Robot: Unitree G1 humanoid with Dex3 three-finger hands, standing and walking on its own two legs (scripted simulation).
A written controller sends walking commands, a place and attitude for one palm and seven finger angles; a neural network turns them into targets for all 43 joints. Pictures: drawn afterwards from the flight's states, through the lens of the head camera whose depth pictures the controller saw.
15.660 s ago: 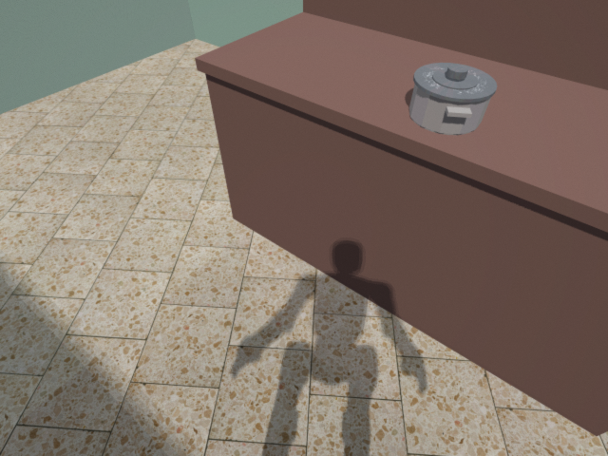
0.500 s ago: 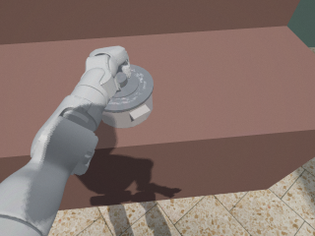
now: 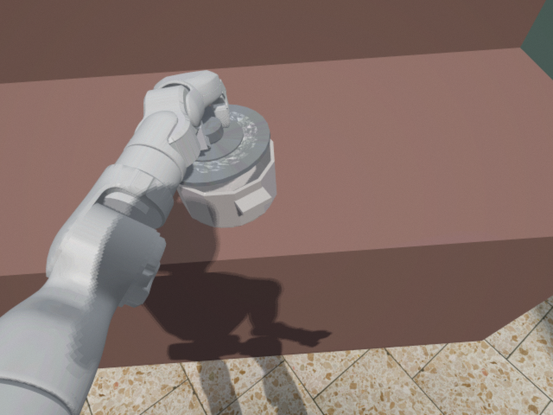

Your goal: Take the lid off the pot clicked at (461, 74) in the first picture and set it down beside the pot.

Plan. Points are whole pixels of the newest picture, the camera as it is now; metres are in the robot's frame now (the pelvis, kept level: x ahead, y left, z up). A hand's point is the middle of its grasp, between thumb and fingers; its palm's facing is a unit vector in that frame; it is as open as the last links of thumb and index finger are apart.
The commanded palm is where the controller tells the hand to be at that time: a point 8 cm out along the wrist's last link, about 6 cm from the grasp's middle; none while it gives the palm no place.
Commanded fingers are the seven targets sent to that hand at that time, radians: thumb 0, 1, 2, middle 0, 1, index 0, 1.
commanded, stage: lift the lid straight up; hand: left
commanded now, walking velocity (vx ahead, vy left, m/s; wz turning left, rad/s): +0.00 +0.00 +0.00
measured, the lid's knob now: (208, 129) +0.52 +0.07 +0.13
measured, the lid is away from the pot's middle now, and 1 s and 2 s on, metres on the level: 0.01 0.02 0.08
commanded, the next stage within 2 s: move the lid sideways beside the pot in 1.38 s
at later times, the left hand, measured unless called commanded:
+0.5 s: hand (194, 107) +0.48 +0.07 +0.20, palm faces -0.33 -0.07 -0.94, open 8.0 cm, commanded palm +0.49 +0.08 +0.27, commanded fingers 0.00 0.50 1.09 -0.76 -1.14 -0.85 -1.10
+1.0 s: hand (184, 81) +0.49 +0.08 +0.24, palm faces -0.30 -0.08 -0.95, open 8.0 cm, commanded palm +0.49 +0.08 +0.31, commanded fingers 0.00 0.50 1.09 -0.76 -1.14 -0.85 -1.10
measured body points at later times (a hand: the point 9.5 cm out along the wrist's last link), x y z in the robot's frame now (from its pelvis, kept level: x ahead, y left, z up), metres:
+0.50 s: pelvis -0.01 +0.00 +0.00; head +0.03 -0.03 +0.45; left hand +0.49 +0.08 +0.25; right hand +0.06 -0.26 -0.14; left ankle +0.02 +0.09 -0.74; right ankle -0.06 -0.12 -0.74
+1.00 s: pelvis -0.01 +0.01 +0.00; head +0.04 -0.02 +0.45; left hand +0.50 +0.08 +0.29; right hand +0.06 -0.26 -0.13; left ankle +0.02 +0.09 -0.74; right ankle -0.06 -0.12 -0.74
